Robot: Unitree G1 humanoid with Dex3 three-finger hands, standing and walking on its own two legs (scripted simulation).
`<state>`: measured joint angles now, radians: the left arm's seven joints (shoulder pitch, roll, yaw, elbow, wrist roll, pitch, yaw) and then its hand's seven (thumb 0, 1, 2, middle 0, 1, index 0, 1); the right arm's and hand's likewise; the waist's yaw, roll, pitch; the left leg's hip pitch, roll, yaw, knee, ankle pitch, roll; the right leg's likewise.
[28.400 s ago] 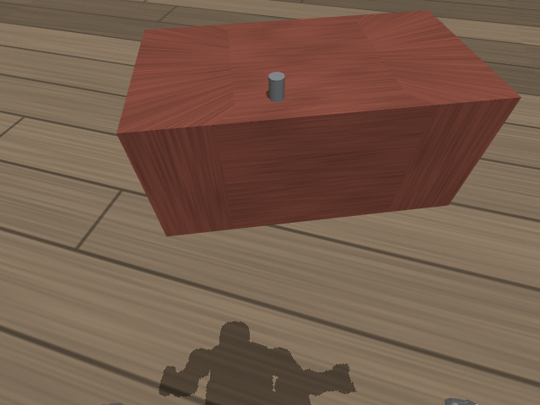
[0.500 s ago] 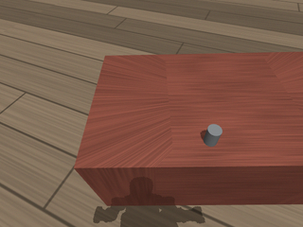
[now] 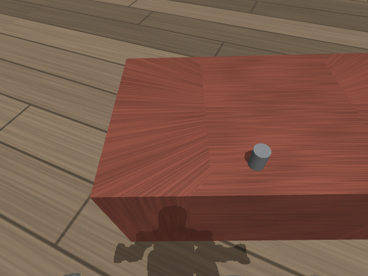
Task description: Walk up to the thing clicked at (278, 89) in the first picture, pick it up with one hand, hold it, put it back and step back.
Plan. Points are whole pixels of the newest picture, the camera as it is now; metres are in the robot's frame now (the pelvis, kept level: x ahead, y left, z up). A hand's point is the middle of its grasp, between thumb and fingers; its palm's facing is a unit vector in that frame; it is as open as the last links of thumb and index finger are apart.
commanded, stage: step back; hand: right
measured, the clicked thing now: (259, 157) +0.45 -0.22 -0.14
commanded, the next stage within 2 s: none
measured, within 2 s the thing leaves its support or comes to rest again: neither
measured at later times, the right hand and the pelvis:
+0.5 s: hand out of the picture -0.04 -0.19 -0.14, palm faces +0.01 +0.89 -0.46, open 7.4 cm; pelvis -0.09 +0.08 +0.00, yaw -3 degrees
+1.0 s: hand out of the picture -0.12 -0.22 -0.16, palm faces +0.03 +0.92 -0.40, open 7.3 cm; pelvis -0.20 +0.06 -0.01, yaw -5 degrees
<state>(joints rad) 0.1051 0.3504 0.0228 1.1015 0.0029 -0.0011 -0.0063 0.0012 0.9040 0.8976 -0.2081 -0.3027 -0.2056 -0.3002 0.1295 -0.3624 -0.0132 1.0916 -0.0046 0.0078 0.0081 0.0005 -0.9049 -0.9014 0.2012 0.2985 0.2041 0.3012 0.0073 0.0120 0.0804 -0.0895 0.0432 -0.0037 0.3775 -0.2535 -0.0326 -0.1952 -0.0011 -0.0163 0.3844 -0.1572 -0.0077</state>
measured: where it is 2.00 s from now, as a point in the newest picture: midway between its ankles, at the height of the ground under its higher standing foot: outside the picture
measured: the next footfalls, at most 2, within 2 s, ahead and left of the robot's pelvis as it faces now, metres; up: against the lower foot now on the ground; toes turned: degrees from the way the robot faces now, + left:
left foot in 0.26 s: -0.05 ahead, +0.16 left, +0.00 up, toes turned -2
right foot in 0.76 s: -0.13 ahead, -0.04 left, +0.00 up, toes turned -3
